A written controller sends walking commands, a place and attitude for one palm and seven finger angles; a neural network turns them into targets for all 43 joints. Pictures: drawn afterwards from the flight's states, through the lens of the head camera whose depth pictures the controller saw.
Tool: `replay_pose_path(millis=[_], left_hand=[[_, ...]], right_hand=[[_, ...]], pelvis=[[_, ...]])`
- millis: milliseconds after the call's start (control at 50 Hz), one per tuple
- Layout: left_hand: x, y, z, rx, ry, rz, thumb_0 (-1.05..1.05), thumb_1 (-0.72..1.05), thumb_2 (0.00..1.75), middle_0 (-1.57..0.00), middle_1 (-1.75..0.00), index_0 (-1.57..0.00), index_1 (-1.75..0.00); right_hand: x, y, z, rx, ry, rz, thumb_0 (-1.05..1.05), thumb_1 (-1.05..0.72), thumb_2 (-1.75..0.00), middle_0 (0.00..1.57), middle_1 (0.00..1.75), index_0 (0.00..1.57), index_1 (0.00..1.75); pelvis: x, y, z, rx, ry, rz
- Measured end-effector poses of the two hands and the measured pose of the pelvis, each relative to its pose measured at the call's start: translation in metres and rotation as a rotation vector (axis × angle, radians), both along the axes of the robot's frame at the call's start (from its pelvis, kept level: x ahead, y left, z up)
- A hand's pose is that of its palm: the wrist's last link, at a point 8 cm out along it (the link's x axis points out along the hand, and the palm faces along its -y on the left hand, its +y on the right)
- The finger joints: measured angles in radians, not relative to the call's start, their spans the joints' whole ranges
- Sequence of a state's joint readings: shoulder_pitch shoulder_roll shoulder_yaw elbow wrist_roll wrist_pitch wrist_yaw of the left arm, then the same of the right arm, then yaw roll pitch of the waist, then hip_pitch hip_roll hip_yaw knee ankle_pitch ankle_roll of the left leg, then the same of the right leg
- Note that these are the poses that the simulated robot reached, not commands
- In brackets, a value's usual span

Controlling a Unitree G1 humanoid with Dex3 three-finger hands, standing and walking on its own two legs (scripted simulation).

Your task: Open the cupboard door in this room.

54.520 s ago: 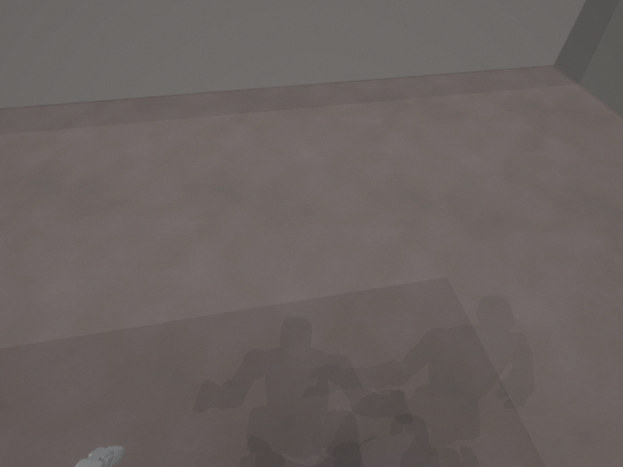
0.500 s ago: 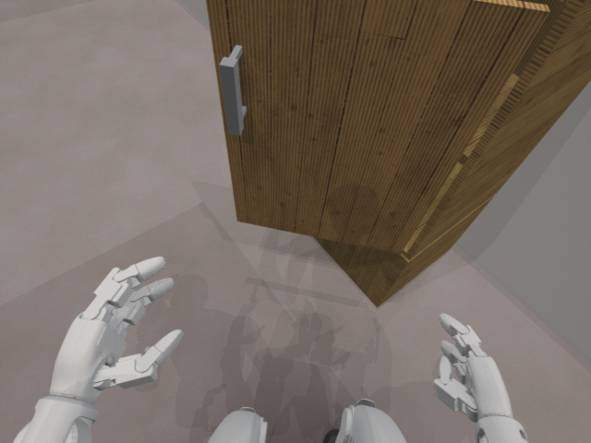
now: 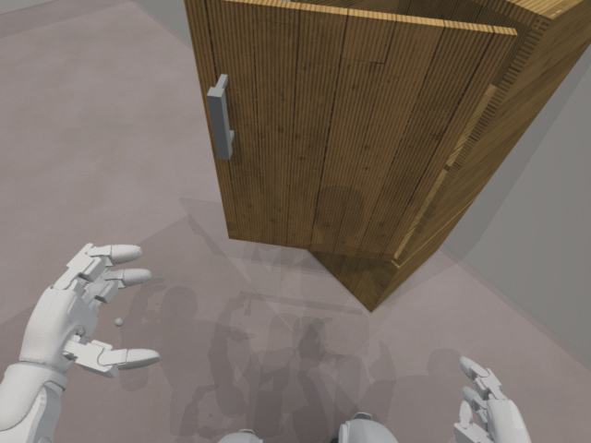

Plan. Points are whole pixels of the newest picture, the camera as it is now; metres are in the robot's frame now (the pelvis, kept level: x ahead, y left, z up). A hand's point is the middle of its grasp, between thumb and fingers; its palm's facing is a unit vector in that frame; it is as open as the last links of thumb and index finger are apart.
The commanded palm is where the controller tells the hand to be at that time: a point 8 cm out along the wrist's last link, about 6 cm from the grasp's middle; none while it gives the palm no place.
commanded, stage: raise the hand with hooked fingers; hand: left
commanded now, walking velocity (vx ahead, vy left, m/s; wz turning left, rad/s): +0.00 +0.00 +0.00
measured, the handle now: (223, 118) +0.58 +0.16 +0.08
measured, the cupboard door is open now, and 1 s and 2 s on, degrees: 41 41 41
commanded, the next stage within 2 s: move the hooked fingers beside the handle in 1.02 s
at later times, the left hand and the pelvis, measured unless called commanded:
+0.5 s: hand (87, 263) +0.30 +0.26 +0.10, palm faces -0.04 -1.00 -0.05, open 14.0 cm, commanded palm +0.27 +0.31 +0.10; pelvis +0.01 -0.01 +0.02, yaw +0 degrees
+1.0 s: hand (94, 261) +0.30 +0.25 +0.10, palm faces -0.05 -1.00 -0.05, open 14.0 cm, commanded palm +0.27 +0.30 +0.10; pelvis +0.01 -0.02 +0.02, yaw +0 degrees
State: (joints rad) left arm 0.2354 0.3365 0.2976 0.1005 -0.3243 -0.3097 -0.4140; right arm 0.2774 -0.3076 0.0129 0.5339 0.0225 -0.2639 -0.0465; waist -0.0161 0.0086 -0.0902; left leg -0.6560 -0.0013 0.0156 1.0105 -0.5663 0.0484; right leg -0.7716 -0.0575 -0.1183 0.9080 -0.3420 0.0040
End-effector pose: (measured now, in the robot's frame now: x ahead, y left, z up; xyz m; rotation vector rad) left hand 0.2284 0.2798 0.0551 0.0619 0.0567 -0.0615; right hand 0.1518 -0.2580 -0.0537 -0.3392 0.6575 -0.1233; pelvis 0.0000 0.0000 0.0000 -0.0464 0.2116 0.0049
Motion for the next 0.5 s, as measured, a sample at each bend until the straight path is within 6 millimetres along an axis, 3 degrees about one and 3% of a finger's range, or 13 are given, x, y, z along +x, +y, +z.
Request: replay_pose_path(millis=[220,360,500], left_hand=[[0.021,0.019,0.021,0.006,-0.006,0.02,-0.01,-0.4,0.34,-0.29,-1.14,-0.29,-1.13],[0.034,0.027,0.036,0.006,-0.02,0.021,-0.01,-0.48,0.31,-0.29,-1.18,-0.3,-1.18],[0.048,0.035,0.045,-0.007,-0.022,0.025,-0.01,-0.5,0.31,-0.3,-1.2,-0.3,-1.19]], right_hand=[[0.027,0.018,0.009,0.049,-0.036,0.055,0.01,-0.9,-0.9,0.2,0.3,0.2,0.3],[0.02,0.021,0.002,0.081,0.009,0.055,0.01,-0.9,-0.9,0.21,0.3,0.2,0.3],[0.003,0.007,-0.002,0.067,0.061,0.02,0.01,-0.9,-0.9,0.21,0.3,0.21,0.3]], pelvis=[[0.009,-0.005,0.01,-0.003,-0.022,0.008],[0.011,-0.009,0.015,0.002,-0.03,0.005],[0.009,-0.013,0.018,0.009,-0.034,-0.001]])
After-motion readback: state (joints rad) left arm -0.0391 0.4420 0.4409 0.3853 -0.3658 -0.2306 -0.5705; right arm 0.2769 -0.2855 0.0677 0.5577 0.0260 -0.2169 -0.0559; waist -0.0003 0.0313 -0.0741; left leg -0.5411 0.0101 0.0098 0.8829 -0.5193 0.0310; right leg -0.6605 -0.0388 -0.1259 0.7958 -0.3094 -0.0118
